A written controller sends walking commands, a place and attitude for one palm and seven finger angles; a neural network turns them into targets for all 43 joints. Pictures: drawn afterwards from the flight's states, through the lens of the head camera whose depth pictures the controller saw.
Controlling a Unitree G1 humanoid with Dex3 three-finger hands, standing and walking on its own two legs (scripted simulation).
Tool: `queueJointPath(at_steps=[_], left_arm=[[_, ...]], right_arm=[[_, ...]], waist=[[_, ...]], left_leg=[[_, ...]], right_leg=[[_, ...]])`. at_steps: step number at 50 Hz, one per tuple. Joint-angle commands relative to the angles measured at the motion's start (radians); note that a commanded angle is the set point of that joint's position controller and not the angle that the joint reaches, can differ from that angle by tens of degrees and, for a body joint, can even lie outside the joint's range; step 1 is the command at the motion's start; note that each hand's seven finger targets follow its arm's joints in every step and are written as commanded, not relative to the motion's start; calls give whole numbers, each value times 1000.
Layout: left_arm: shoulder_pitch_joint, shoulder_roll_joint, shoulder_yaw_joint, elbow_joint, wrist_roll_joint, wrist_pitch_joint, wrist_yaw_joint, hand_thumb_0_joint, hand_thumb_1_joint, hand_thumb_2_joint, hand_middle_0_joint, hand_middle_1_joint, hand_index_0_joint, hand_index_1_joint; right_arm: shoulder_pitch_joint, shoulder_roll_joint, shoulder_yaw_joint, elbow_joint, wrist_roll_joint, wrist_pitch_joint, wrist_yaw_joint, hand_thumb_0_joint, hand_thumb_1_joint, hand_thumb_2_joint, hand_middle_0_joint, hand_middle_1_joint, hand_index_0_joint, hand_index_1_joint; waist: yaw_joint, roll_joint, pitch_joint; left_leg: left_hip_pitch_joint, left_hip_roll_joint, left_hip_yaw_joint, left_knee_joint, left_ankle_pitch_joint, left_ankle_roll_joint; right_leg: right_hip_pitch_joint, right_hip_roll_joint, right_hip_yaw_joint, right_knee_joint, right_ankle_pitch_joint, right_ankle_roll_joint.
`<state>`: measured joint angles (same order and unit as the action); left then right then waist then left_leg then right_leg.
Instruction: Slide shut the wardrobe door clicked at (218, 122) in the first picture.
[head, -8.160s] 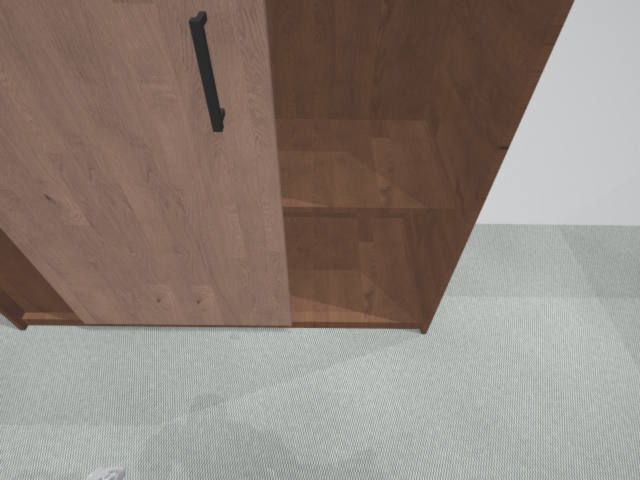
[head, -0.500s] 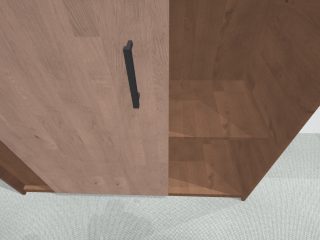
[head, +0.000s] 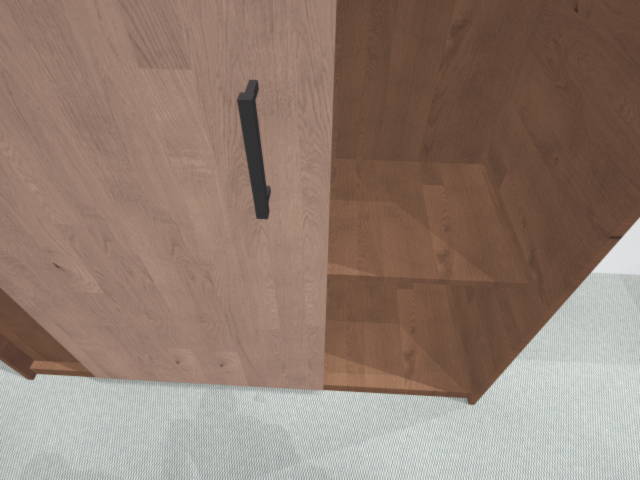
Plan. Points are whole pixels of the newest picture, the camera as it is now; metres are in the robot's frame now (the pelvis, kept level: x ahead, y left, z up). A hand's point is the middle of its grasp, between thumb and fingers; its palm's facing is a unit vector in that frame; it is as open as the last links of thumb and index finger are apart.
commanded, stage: look again from close up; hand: left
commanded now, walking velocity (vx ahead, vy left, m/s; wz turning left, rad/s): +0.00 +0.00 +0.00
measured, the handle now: (258, 155) +0.47 +0.12 +0.17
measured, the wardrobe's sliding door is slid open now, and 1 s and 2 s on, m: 0.46 0.46 0.46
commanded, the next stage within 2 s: raise the hand with hooked fingers in 0.80 s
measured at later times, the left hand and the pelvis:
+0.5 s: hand out of the picture +0.00 +0.17 -0.17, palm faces +0.03 -0.97 -0.22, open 7.4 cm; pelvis +0.01 -0.01 +0.00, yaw +0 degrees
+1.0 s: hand out of the picture +0.08 +0.18 -0.11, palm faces +0.22 -0.95 -0.22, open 7.3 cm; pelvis +0.00 -0.01 +0.00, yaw +1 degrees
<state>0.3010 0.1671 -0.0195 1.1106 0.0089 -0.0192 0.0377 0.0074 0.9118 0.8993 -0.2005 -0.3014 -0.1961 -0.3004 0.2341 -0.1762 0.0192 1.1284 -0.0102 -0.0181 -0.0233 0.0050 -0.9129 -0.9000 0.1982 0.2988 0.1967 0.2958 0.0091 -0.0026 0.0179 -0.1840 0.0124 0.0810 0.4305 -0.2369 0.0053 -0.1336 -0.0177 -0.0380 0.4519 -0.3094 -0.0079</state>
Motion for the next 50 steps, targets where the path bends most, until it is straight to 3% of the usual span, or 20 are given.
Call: queueJointPath(at_steps=[1,6,8,11,12,16,17,20,28,31,42,44,45,46,47,48,49,50], left_arm=[[56,127,24,-28,3,-15,5,0,900,900,-200,-300,-200,-300],[55,127,24,-25,3,-14,4,0,900,900,-200,-300,-200,-300],[52,127,24,-23,3,-12,4,0,900,900,-200,-300,-200,-300],[52,127,25,-24,2,-12,3,0,900,900,-200,-300,-200,-300],[53,124,24,-23,3,-11,3,0,900,900,-200,-300,-200,-300],[55,127,25,-23,2,-13,2,0,900,900,-200,-300,-200,-300],[55,125,25,-22,3,-13,3,0,900,900,-200,-300,-200,-300],[57,129,26,-26,1,-15,3,0,900,900,-200,-300,-200,-300],[61,125,27,-25,2,-14,5,0,900,900,-200,-300,-200,-300],[65,124,27,-22,1,-14,4,0,900,900,-200,-300,-200,-300],[77,110,26,-17,2,-13,5,0,900,900,-200,-300,-200,-300],[84,111,26,-16,1,-14,5,0,900,900,-200,-300,-200,-300],[136,98,25,6,20,-40,42,0,900,900,-200,-300,-200,-300],[-607,297,91,-1511,-202,-250,10,0,877,890,-202,-315,-202,-315],[-508,378,170,-1521,-159,-249,69,0,853,880,-203,-330,-203,-330],[32,88,28,-1222,-136,-116,66,0,830,870,-205,-345,-205,-345],[86,-4,5,-1155,-185,-78,59,0,807,860,-207,-360,-207,-360],[-20,23,20,-1265,-195,-121,40,0,783,850,-208,-375,-208,-375]], right_arm=[[37,-109,-20,-31,2,-16,-3,0,-900,-900,200,300,200,300],[37,-111,-20,-28,2,-16,-4,0,-900,-900,200,300,200,300],[33,-111,-19,-28,3,-13,-4,0,-900,-900,200,300,200,300],[36,-110,-18,-25,1,-15,-4,0,-900,-900,200,300,200,300],[34,-102,-17,-23,3,-13,-4,0,-900,-900,200,300,200,300],[40,-108,-18,-23,1,-15,-4,0,-900,-900,200,300,200,300],[39,-100,-18,-22,2,-12,-4,0,-900,-900,200,300,200,300],[44,-110,-18,-23,1,-16,-4,0,-900,-900,200,300,200,300],[49,-99,-16,-19,2,-13,-6,0,-900,-900,200,300,200,300],[54,-101,-17,-17,1,-14,-7,0,-900,-900,200,300,200,300],[64,-82,-16,-13,3,-10,-8,0,-900,-900,200,300,200,300],[63,-86,-15,-13,2,-11,-8,0,-900,-900,200,300,200,300],[-17,-102,-23,-86,5,-17,4,0,-900,-900,200,300,200,300],[21,-268,-50,-430,62,-154,-47,0,-900,-900,200,300,200,300],[-100,-172,-15,-401,71,-232,-89,0,-900,-900,200,300,200,300],[-20,-151,-51,-425,51,-289,-72,0,-900,-900,200,300,200,300],[-11,-159,-49,-389,76,-298,-74,0,-900,-900,200,300,200,300],[-44,-183,-60,-459,67,-309,-73,0,-900,-900,200,300,200,300]], waist=[[-3,-6,18],[-3,5,15],[-1,-10,43],[0,1,24],[1,-17,49],[0,-9,19],[3,-30,47],[1,-14,10],[1,-14,34],[0,-2,11],[4,-18,54],[3,-12,37],[23,-56,120],[-110,122,-354],[-53,210,-299],[-20,239,-273],[-46,140,-201],[-56,81,-86]], left_leg=[[40,92,-92,-63,206,26],[47,94,-96,-71,214,27],[29,91,-96,-76,185,25],[43,95,-97,-78,202,25],[27,93,-99,-81,183,25],[47,95,-97,-80,204,24],[32,94,-93,-81,185,23],[47,94,-95,-74,222,22],[34,92,-92,-74,222,19],[55,96,-92,-75,235,20],[36,93,-92,-83,203,19],[46,92,-91,-78,214,16],[-79,93,-47,160,199,-9],[218,-12,-50,12,289,37],[225,14,-14,34,306,35],[198,32,-41,5,377,37],[123,21,-71,44,355,25],[43,7,-86,72,249,22]], right_leg=[[-46,-101,81,-85,270,-23],[-44,-100,82,-89,266,-23],[-54,-98,81,-98,240,-22],[-45,-100,77,-96,244,-23],[-52,-96,78,-103,228,-23],[-42,-101,81,-100,253,-23],[-50,-99,78,-107,247,-24],[-29,-103,77,-95,289,-26],[-29,-102,78,-100,307,-28],[-27,-102,77,-98,303,-27],[-40,-99,77,-117,274,-28],[-35,-102,78,-112,296,-28],[-90,-155,147,-114,684,21],[-18,-62,71,-6,567,-10],[-89,-9,33,29,348,-21],[-123,13,-19,69,227,-29],[-154,6,-55,61,222,-15],[-206,7,-57,50,210,-6]])
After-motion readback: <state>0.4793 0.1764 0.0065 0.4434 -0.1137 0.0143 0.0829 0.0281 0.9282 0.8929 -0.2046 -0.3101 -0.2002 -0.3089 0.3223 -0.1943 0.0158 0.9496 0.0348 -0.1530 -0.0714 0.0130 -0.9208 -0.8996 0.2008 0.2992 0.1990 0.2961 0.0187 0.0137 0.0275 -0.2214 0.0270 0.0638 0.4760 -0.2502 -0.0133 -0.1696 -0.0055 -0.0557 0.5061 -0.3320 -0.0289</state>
